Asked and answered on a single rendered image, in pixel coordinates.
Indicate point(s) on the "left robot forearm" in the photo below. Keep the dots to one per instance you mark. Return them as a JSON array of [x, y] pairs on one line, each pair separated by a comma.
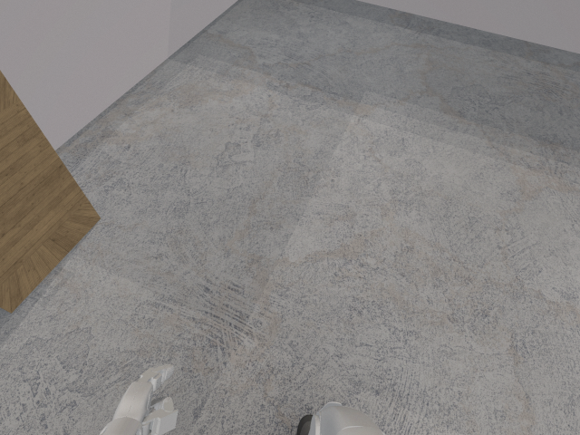
[[123, 426]]

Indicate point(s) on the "robot left hand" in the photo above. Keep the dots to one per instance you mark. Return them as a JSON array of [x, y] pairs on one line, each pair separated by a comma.
[[156, 416]]

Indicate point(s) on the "cabinet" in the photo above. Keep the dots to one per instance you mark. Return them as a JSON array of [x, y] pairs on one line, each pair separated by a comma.
[[43, 211]]

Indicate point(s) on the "robot right thigh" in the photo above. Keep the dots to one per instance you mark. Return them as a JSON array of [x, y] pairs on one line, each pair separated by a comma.
[[340, 420]]

